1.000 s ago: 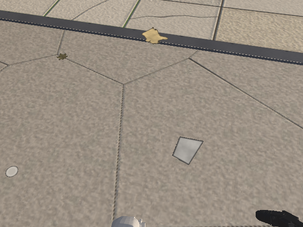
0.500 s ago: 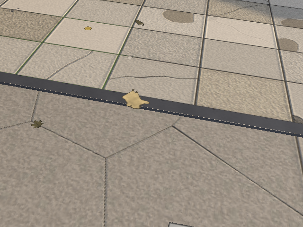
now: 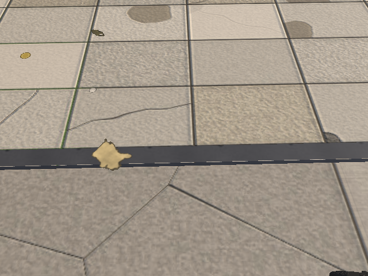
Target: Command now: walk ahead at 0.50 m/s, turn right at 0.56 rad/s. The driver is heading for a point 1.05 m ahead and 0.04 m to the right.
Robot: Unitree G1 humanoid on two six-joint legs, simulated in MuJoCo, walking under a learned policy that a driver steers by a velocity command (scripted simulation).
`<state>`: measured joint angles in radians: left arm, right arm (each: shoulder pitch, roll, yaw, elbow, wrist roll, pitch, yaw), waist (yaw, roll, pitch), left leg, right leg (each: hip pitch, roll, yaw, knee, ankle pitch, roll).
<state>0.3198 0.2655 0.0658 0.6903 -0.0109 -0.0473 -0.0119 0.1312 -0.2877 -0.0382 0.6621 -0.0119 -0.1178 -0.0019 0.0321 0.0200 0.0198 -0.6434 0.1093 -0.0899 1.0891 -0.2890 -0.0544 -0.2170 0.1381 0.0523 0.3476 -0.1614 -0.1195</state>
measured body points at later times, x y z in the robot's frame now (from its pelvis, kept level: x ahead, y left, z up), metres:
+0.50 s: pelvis +0.27 +0.05 +0.00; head +0.30 +0.05 +0.45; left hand +0.52 +0.25 -0.09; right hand +0.24 -0.24 -0.11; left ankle +0.29 +0.16 -0.74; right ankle +0.30 -0.12 -0.67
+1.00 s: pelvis +0.50 -0.09 +0.00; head +0.51 -0.11 +0.45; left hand +0.63 +0.16 -0.11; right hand +0.56 -0.39 -0.11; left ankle +0.66 +0.05 -0.66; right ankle +0.44 -0.17 -0.74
